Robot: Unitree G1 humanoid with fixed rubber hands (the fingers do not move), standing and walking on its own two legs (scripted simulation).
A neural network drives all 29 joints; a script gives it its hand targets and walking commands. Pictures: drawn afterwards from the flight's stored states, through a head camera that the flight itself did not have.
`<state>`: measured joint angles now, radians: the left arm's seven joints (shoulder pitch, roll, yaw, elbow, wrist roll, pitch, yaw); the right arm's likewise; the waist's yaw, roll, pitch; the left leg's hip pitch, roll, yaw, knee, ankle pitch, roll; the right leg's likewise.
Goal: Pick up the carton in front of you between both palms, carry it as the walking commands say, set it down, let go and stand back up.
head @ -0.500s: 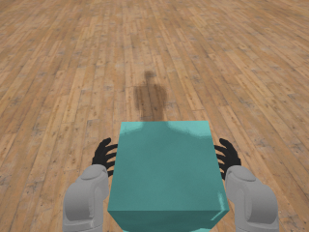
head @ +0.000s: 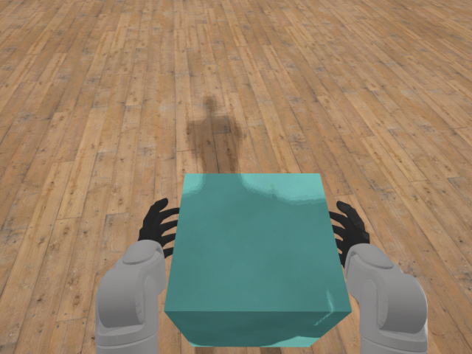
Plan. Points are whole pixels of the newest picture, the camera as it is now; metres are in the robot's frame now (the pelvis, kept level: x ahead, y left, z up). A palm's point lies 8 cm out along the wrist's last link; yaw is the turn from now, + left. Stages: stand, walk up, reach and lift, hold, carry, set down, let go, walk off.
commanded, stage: carry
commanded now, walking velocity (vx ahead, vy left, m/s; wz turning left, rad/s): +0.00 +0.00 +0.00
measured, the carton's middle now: (251, 266) +0.28 +0.00 +0.02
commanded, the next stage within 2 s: hold in 1.98 s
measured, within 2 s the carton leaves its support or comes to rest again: neither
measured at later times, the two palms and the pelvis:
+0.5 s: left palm (169, 182) +0.41 +0.16 +0.07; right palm (330, 183) +0.42 -0.14 +0.07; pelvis +0.15 +0.00 -0.02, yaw +2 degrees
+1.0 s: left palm (161, 202) +0.38 +0.17 +0.05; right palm (324, 205) +0.39 -0.13 +0.05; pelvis +0.13 +0.01 -0.02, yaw +2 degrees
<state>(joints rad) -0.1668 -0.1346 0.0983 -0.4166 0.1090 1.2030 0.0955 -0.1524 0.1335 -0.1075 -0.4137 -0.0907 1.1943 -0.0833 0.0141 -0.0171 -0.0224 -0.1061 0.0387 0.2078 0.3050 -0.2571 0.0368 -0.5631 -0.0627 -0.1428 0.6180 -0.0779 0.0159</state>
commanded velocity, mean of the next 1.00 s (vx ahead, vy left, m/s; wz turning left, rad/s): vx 0.00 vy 0.00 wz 0.00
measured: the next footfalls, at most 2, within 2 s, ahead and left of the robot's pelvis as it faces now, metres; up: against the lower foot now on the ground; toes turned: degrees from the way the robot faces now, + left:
right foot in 0.06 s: +0.20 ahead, -0.11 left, +0.00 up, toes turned +13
left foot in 0.22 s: +0.07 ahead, +0.10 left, +0.00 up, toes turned +6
